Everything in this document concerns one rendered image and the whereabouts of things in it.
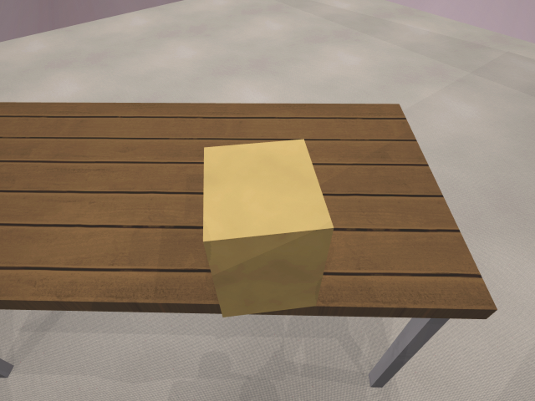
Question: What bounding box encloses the table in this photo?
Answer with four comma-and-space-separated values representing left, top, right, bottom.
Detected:
0, 102, 497, 388

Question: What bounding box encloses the carton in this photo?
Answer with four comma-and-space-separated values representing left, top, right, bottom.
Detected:
203, 140, 334, 317

